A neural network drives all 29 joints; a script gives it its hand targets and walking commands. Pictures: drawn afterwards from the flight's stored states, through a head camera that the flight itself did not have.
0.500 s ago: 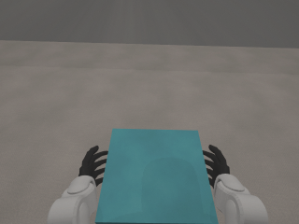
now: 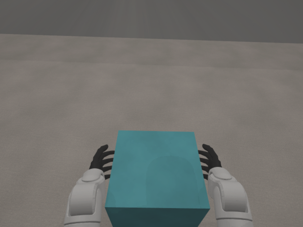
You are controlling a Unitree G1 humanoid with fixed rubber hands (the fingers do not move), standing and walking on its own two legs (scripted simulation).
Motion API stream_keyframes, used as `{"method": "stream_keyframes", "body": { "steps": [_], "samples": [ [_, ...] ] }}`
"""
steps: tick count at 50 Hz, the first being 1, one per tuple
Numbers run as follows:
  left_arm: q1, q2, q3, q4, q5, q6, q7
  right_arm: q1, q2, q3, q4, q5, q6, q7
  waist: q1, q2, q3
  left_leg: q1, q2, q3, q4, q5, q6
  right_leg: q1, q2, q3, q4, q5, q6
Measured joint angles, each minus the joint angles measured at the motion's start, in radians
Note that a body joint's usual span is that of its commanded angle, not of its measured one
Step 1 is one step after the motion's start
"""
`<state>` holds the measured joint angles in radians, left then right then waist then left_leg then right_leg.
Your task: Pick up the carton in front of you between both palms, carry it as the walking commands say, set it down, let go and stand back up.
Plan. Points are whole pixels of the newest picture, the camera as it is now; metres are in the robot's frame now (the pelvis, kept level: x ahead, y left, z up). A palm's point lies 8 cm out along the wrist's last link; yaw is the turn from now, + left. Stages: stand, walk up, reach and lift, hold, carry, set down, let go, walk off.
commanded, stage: carry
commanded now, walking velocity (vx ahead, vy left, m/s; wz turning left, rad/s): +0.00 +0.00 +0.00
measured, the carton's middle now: (154, 186) +0.27 +0.00 -0.03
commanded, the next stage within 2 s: hold in 0.68 s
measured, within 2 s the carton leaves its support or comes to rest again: neither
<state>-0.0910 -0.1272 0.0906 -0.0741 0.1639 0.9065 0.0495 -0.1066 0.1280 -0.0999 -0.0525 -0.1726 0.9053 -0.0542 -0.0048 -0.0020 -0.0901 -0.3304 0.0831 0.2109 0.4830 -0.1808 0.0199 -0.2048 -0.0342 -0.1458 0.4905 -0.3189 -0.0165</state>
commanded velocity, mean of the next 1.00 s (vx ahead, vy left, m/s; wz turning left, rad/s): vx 0.00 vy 0.00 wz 0.00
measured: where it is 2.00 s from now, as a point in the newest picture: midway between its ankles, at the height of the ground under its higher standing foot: outside the picture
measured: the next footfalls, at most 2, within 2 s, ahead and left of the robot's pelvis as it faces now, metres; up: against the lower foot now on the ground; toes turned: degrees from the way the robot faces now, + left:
none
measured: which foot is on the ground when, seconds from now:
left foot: down 0.00-1.00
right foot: down 0.00-1.00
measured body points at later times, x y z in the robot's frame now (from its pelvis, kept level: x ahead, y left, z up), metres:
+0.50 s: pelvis +0.00 +0.00 +0.00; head -0.01 +0.00 +0.45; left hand +0.30 +0.15 +0.03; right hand +0.30 -0.16 +0.03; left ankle +0.05 +0.11 -0.74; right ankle -0.04 -0.10 -0.74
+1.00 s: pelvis -0.02 +0.00 +0.01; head -0.04 +0.01 +0.46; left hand +0.29 +0.12 +0.04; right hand +0.26 -0.18 +0.04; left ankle +0.04 +0.13 -0.74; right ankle -0.04 -0.10 -0.74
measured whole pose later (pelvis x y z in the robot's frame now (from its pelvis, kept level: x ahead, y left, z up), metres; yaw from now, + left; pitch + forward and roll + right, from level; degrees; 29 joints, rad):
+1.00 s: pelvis -0.02 +0.00 +0.01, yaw -5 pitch -7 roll +0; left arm -0.21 -0.14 0.16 0.15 0.25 0.72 0.01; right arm -0.22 0.14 -0.19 0.19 -0.24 0.70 -0.01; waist 0.00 -0.03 0.07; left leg -0.11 0.02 0.03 0.35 -0.12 -0.01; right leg -0.03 0.01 -0.01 0.38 -0.24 -0.02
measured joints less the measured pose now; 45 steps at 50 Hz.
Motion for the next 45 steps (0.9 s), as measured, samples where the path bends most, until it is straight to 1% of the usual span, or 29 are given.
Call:
{"method": "stream_keyframes", "body": {
  "steps": [8, 12, 15, 20, 26, 34, 35, 36, 38, 40, 42, 45],
  "samples": [
    [-0.073, -0.006, 0.051, 0.203, 0.049, -0.17, -0.022, -0.072, 0.007, -0.054, 0.201, -0.041, -0.17, 0.013, -0.001, 0.0, 0.022, -0.006, 0.003, 0.001, 0.0, 0.007, 0.001, -0.008, 0.002, 0.001, 0.003, 0.006, -0.002],
    [-0.095, -0.01, 0.067, 0.236, 0.056, -0.223, -0.024, -0.094, 0.011, -0.072, 0.234, -0.046, -0.223, 0.015, -0.001, -0.001, 0.035, -0.01, 0.004, 0.001, 0.003, 0.007, 0.001, -0.013, 0.003, 0.002, 0.007, 0.006, -0.002],
    [-0.101, -0.011, 0.068, 0.215, 0.053, -0.227, -0.025, -0.1, 0.012, -0.073, 0.213, -0.042, -0.226, 0.015, -0.001, -0.001, 0.041, -0.014, 0.004, 0.001, 0.008, 0.004, 0.002, -0.017, 0.002, 0.002, 0.011, 0.003, -0.002],
    [-0.1, -0.011, 0.062, 0.17, 0.048, -0.193, -0.025, -0.1, 0.013, -0.067, 0.169, -0.037, -0.191, 0.016, 0.001, -0.003, 0.035, -0.017, 0.005, 0.002, 0.017, -0.004, 0.001, -0.019, 0.001, 0.003, 0.019, -0.005, -0.001],
    [-0.1, -0.011, 0.063, 0.186, 0.056, -0.168, -0.029, -0.101, 0.013, -0.07, 0.185, -0.046, -0.167, 0.022, 0.002, -0.005, 0.02, -0.01, 0.005, 0.002, 0.023, -0.014, -0.002, -0.012, 0.0, 0.004, 0.023, -0.013, -0.001],
    [-0.103, -0.011, 0.066, 0.188, 0.056, -0.166, -0.03, -0.103, 0.013, -0.071, 0.187, -0.048, -0.166, 0.022, 0.0, -0.003, 0.022, -0.006, 0.005, 0.003, 0.021, -0.013, -0.002, -0.009, 0.001, 0.005, 0.023, -0.013, -0.002],
    [-0.103, -0.012, 0.066, 0.186, 0.057, -0.169, -0.03, -0.101, 0.013, -0.071, 0.185, -0.048, -0.171, 0.023, 0.002, -0.008, 0.043, 0.017, -0.002, -0.001, 0.006, -0.001, 0.005, 0.013, -0.001, 0.006, 0.012, -0.009, -0.002],
    [-0.099, -0.011, 0.063, 0.177, 0.057, -0.171, -0.03, -0.095, 0.012, -0.065, 0.181, -0.049, -0.178, 0.024, 0.004, -0.019, 0.069, 0.05, -0.022, -0.031, -0.019, 0.014, 0.011, 0.042, 0.004, 0.037, -0.008, 0.051, -0.001],
    [-0.08, -0.008, 0.054, 0.162, 0.061, -0.177, -0.03, -0.088, 0.011, -0.056, 0.182, -0.053, -0.189, 0.03, 0.015, -0.021, 0.104, 0.113, -0.046, -0.113, -0.073, 0.056, -0.01, 0.094, 0.022, 0.077, -0.044, 0.043, -0.004],
    [-0.072, -0.007, 0.054, 0.16, 0.066, -0.179, -0.03, -0.088, 0.011, -0.052, 0.196, -0.057, -0.198, 0.034, 0.018, -0.025, 0.126, 0.153, -0.055, -0.144, -0.103, 0.039, -0.022, 0.133, 0.03, 0.098, -0.083, 0.037, -0.006],
    [-0.071, -0.007, 0.055, 0.166, 0.069, -0.182, -0.03, -0.092, 0.012, -0.055, 0.208, -0.057, -0.204, 0.036, 0.017, -0.021, 0.141, 0.18, -0.06, -0.181, -0.123, 0.071, -0.029, 0.153, 0.04, 0.112, -0.105, 0.053, -0.007],
    [-0.082, -0.009, 0.056, 0.184, 0.072, -0.184, -0.03, -0.093, 0.011, -0.065, 0.219, -0.058, -0.209, 0.037, 0.007, -0.022, 0.152, 0.205, -0.06, -0.193, -0.137, 0.047, -0.035, 0.17, 0.047, 0.128, -0.12, 0.073, -0.006]
  ]
}}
